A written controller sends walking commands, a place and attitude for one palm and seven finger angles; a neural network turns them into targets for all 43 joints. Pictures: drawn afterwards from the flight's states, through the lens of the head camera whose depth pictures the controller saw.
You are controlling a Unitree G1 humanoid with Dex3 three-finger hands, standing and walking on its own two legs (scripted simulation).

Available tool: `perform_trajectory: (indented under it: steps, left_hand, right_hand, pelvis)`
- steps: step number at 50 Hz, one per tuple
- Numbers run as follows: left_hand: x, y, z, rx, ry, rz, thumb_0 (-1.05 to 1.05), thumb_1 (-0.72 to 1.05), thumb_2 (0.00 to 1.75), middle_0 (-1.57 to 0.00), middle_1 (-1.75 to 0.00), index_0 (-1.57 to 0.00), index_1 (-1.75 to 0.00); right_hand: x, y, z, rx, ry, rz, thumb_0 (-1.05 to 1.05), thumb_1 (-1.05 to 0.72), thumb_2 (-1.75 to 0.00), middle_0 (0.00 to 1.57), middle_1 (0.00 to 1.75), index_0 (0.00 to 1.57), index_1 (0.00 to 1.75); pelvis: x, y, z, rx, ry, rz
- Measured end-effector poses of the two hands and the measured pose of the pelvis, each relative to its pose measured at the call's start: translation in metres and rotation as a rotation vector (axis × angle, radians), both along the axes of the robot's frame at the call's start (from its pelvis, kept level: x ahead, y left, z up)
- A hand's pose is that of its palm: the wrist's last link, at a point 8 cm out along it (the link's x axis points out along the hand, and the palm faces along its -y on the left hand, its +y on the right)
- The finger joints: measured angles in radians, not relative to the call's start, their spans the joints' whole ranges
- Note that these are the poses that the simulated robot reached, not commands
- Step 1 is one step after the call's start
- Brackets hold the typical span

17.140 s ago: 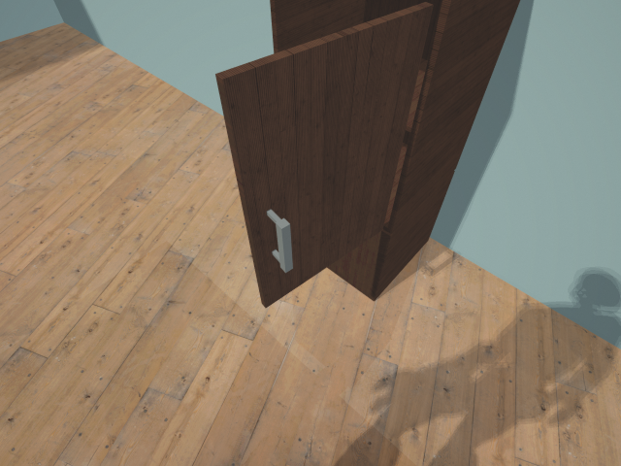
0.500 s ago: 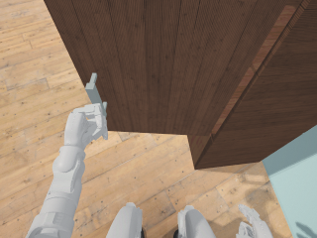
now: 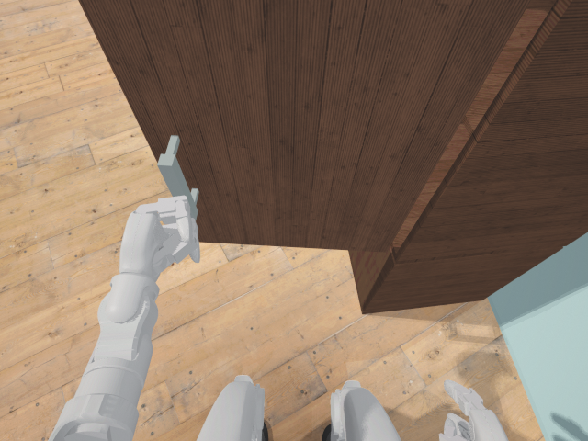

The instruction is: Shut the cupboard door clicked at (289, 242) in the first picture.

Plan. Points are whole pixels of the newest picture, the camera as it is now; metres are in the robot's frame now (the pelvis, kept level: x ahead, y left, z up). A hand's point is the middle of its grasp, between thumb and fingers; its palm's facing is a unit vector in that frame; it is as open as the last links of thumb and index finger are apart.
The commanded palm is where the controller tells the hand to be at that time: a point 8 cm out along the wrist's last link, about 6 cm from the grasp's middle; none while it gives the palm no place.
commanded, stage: push the door shut along its arc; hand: left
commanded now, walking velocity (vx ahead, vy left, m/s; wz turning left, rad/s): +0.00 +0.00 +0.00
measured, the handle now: (182, 180) +0.47 +0.18 +0.03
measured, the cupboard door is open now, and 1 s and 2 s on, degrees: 80 66 54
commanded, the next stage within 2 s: pull the fist back off the door in 1.80 s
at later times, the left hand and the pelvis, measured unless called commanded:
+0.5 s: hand (199, 205) +0.42 +0.15 +0.03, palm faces -0.16 -0.99 -0.05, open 3.2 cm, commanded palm +0.43 +0.18 +0.03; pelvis -0.01 +0.00 -0.01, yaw +0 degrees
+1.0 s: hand (224, 170) +0.49 +0.12 +0.03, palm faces -0.32 -0.95 -0.05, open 3.1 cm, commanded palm +0.50 +0.15 +0.03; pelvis -0.02 +0.01 -0.03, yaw -1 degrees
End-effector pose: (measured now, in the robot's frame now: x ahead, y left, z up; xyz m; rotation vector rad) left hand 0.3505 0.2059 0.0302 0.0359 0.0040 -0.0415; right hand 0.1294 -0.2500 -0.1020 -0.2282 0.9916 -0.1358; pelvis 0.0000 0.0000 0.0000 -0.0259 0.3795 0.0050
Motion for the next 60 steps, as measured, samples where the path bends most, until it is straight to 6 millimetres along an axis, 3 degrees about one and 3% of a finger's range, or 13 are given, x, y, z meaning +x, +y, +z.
perform_trajectory:
  steps: [10, 24, 30, 47, 60]
  left_hand:
    - [0.033, -0.005, 0.004, 0.011, -0.010, -0.063, 0.02, 0.90, 0.90, -1.30, -1.50, -1.30, -1.50]
    - [0.058, 0.000, 0.005, 0.012, 0.006, -0.112, 0.02, 0.90, 0.90, -1.32, -1.50, -1.33, -1.50]
    - [0.077, -0.001, 0.005, 0.025, 0.015, -0.142, 0.02, 0.90, 0.90, -1.32, -1.50, -1.33, -1.50]
    - [0.127, -0.019, 0.004, 0.020, 0.033, -0.247, 0.02, 0.90, 0.90, -1.30, -1.50, -1.30, -1.50]
    - [0.158, -0.044, 0.004, 0.025, 0.058, -0.324, 0.02, 0.90, 0.90, -1.30, -1.50, -1.30, -1.50]
  right_hand:
    - [-0.008, -0.006, -0.007, -0.017, 0.015, -0.010, 0.01, -0.91, -0.90, 0.20, 0.30, 0.20, 0.30]
    - [-0.061, -0.013, -0.017, -0.029, 0.145, -0.057, 0.01, -0.91, -0.90, 0.20, 0.30, 0.20, 0.30]
    - [-0.080, -0.015, -0.021, -0.048, 0.188, -0.065, 0.01, -0.91, -0.90, 0.20, 0.30, 0.20, 0.30]
    - [-0.123, -0.008, -0.025, -0.066, 0.279, -0.121, 0.01, -0.91, -0.90, 0.20, 0.30, 0.20, 0.30]
    - [-0.140, 0.000, -0.026, -0.063, 0.319, -0.153, 0.01, -0.91, -0.90, 0.20, 0.30, 0.20, 0.30]
  pelvis:
    - [-0.005, -0.002, -0.006, -0.004, 0.015, 0.005]
    - [-0.012, -0.001, -0.011, -0.011, 0.028, 0.010]
    - [-0.018, 0.001, -0.017, -0.020, 0.044, 0.016]
    - [-0.021, 0.011, -0.028, -0.039, 0.095, 0.001]
    - [-0.018, 0.013, -0.033, -0.049, 0.122, -0.008]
